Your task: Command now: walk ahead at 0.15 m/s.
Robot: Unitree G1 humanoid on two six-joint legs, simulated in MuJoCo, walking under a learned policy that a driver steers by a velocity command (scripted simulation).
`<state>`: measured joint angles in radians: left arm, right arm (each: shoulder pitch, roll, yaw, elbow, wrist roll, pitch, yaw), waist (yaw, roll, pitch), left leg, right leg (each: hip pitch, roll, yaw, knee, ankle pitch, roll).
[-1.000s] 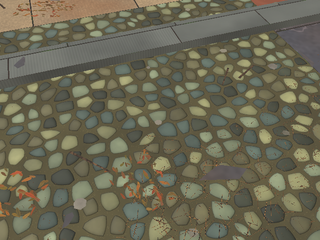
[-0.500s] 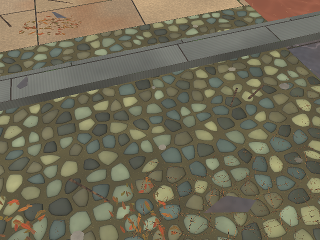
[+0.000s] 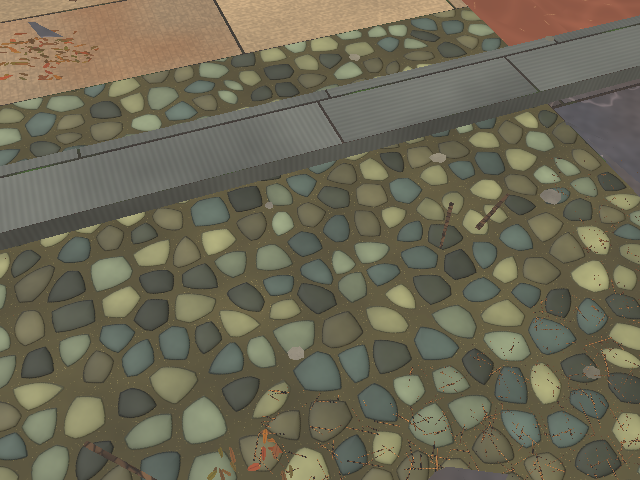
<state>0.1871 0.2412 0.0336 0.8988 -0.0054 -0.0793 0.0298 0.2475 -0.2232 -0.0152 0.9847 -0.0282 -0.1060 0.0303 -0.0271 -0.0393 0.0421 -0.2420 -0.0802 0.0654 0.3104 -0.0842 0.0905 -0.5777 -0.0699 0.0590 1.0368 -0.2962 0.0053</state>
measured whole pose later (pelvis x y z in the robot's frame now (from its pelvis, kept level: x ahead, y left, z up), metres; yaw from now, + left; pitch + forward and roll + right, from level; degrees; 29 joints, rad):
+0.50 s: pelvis +0.06 +0.00 -0.01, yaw +10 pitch +2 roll -1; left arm 0.13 0.27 0.08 0.91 -0.01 -0.01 0.08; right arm 0.18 -0.27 -0.06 0.88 0.02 0.03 -0.01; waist 0.00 -0.01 0.02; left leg -0.38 0.02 0.04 0.70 -0.33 0.01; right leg -0.33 -0.10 -0.12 0.50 -0.20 0.04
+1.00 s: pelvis +0.07 +0.02 +0.00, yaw +26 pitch +3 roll -2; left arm 0.07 0.27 0.08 0.84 -0.01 -0.03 0.05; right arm 0.21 -0.28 -0.08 0.73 0.01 0.03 -0.04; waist -0.03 0.00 0.02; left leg -0.30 -0.12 -0.20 0.44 -0.18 0.07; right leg -0.42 0.04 0.12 0.70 -0.34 0.07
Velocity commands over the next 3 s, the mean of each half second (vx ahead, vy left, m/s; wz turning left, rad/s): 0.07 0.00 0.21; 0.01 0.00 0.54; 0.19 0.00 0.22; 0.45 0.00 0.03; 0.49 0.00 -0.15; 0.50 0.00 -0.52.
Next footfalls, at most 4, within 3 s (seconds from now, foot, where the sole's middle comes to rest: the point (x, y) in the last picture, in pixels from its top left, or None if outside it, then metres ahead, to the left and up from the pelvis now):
0.18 right None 0.16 -0.15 -0.78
0.52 left None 0.09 0.11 -0.78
1.10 right None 0.17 -0.08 -0.78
1.52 left None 0.10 0.18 -0.78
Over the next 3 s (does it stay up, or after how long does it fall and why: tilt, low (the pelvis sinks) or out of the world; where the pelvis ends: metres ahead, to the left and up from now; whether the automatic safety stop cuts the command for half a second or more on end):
stays up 0.79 0.40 -0.02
